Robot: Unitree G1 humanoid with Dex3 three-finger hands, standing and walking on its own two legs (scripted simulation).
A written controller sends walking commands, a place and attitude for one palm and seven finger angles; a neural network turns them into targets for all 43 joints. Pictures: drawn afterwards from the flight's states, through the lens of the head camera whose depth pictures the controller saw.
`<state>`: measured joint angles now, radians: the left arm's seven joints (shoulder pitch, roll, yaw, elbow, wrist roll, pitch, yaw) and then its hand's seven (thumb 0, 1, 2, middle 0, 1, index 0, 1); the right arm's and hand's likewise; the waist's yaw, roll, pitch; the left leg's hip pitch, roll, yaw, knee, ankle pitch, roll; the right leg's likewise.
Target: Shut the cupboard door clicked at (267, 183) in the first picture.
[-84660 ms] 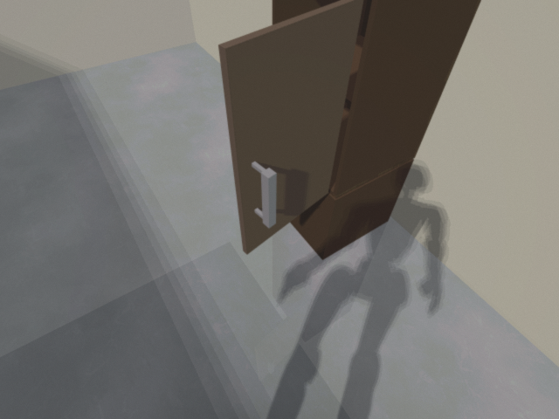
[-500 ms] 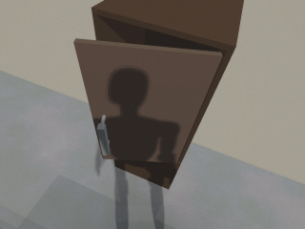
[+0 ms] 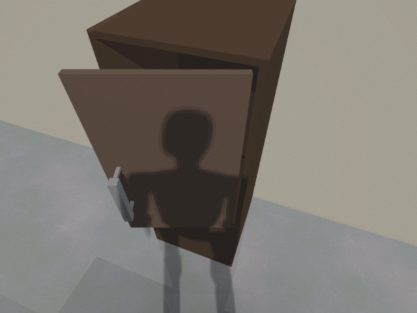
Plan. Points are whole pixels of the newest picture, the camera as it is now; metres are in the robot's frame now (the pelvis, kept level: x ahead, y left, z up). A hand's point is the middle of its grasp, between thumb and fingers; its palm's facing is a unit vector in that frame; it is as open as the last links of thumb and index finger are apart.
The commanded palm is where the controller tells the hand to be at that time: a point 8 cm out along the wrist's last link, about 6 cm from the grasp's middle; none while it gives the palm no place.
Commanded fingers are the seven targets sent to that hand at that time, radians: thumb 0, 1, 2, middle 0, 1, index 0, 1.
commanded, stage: come to a stop and stand still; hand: left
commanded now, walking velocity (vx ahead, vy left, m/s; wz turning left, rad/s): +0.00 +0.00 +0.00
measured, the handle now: (123, 195) +0.44 +0.25 -0.11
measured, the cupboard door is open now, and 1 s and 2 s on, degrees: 21 21 21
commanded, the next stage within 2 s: look again from close up in 0.24 s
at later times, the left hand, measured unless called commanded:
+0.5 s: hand out of the picture -0.02 +0.16 -0.18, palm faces +0.05 -0.98 -0.17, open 7.4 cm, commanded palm none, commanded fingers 0.00 0.90 0.90 -0.20 -0.30 -0.20 -0.30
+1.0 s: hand out of the picture +0.02 +0.24 -0.18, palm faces +0.00 -0.98 -0.21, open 7.4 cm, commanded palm +0.09 +0.28 -0.08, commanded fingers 0.00 0.90 0.90 -0.22 -0.32 -0.22 -0.32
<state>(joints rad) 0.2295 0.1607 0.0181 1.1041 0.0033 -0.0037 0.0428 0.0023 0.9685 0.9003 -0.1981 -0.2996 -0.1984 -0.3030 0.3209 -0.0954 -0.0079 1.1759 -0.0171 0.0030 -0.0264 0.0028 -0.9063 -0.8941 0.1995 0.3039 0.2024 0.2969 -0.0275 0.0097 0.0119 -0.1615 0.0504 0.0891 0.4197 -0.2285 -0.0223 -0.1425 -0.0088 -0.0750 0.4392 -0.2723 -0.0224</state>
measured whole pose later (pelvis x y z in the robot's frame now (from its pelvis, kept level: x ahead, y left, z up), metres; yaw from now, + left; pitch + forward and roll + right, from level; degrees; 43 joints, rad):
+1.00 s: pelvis -0.01 +0.06 -0.01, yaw -1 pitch -2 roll +0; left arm 0.26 0.17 -0.01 1.04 0.02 0.01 0.05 0.01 0.91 0.90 -0.20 -0.30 -0.20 -0.30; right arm 0.24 -0.17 0.00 1.08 -0.01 -0.01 -0.02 0.01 -0.92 -0.89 0.20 0.30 0.20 0.30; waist 0.00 -0.01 0.05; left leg -0.21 -0.02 0.13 0.51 -0.28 0.07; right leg -0.17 -0.08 -0.04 0.49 -0.28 0.06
